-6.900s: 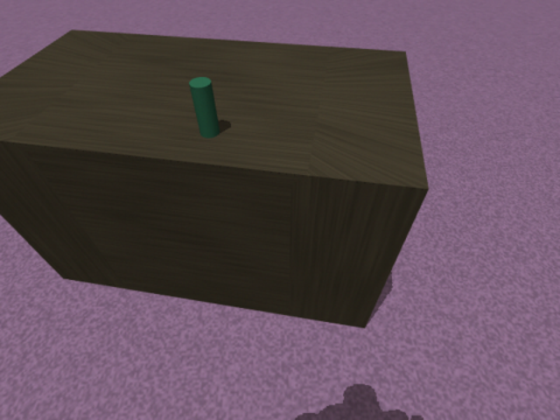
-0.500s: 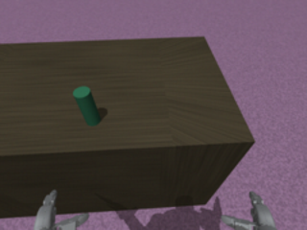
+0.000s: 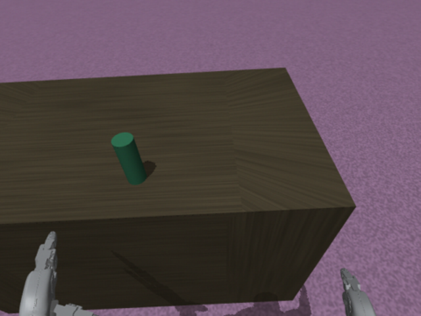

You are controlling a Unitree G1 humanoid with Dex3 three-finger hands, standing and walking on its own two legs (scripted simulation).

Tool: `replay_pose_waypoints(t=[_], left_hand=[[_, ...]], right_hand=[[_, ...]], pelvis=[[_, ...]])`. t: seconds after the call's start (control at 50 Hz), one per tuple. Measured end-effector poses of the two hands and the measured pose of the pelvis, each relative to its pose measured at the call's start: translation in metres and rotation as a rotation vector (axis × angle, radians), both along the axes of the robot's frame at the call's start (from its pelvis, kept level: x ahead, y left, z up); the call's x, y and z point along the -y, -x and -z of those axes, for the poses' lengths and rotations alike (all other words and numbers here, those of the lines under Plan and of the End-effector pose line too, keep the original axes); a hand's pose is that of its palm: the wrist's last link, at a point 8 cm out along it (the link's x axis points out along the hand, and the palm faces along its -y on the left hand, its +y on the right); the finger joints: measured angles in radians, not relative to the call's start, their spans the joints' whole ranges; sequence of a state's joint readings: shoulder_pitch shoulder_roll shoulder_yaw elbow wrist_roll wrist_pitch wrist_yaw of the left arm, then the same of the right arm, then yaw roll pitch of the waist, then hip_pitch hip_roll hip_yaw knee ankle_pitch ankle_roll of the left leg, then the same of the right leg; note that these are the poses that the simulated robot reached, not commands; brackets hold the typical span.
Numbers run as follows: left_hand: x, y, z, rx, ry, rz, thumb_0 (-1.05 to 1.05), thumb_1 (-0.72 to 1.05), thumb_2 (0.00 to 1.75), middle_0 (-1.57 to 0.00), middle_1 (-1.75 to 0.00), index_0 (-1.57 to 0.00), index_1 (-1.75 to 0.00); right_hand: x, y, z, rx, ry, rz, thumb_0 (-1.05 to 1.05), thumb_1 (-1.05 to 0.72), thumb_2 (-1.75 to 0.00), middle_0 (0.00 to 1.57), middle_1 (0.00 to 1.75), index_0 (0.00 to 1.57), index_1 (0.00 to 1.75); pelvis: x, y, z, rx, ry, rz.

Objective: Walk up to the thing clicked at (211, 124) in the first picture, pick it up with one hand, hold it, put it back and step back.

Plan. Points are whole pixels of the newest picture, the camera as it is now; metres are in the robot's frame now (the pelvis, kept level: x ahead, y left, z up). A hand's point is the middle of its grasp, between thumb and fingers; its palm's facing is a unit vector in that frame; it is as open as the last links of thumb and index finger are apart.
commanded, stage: rise first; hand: left
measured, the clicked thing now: (130, 160) +0.46 +0.22 +0.04
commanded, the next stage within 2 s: go down in 1.06 s
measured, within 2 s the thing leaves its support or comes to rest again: neither
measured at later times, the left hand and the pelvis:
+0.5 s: hand (55, 285) +0.16 +0.25 +0.08, palm faces +0.32 -0.86 -0.40, open 17.5 cm; pelvis -0.02 +0.00 +0.00, yaw +1 degrees
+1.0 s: hand (43, 272) +0.17 +0.25 +0.12, palm faces +0.34 -0.84 -0.42, open 17.6 cm; pelvis -0.02 +0.00 +0.00, yaw +1 degrees
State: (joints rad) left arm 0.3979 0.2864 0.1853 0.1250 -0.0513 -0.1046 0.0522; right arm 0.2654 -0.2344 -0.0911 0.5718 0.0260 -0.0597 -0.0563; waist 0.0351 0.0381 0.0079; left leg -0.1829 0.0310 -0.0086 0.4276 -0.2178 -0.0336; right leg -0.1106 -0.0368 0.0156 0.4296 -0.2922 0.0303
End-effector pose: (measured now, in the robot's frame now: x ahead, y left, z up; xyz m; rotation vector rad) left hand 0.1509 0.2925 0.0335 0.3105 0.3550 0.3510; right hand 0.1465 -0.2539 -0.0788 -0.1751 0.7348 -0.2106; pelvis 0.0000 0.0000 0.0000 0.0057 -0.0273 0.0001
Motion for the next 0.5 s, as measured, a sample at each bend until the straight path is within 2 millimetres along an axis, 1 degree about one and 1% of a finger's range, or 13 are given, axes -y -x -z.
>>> replay_pose_waypoints(t=[0.2,0.36,0.5], left_hand=[[0.003,0.012,-0.034,0.117,-0.063,0.033,-0.01,-0.53,0.01,-0.05,-0.04,-0.06,-0.04],[0.003,0.02,-0.056,0.199,-0.112,0.045,-0.01,-0.55,0.0,-0.06,-0.05,-0.07,-0.05],[0.003,0.023,-0.072,0.263,-0.147,0.063,-0.01,-0.56,0.01,-0.06,-0.05,-0.07,-0.05]], right_hand=[[0.005,0.008,0.004,-0.011,-0.002,-0.003,-0.01,0.51,-0.03,0.06,0.05,0.05,0.05],[0.007,0.008,0.003,0.006,0.0,-0.008,-0.01,0.5,-0.03,0.06,0.05,0.05,0.05],[0.005,0.008,0.002,0.023,-0.004,-0.012,-0.01,0.49,-0.04,0.06,0.05,0.05,0.05]], pelvis=[[0.003,0.008,0.0,0.018,0.0,-0.007],[0.005,0.013,0.0,0.026,0.0,-0.014],[0.005,0.016,0.0,0.031,0.0,-0.017]])
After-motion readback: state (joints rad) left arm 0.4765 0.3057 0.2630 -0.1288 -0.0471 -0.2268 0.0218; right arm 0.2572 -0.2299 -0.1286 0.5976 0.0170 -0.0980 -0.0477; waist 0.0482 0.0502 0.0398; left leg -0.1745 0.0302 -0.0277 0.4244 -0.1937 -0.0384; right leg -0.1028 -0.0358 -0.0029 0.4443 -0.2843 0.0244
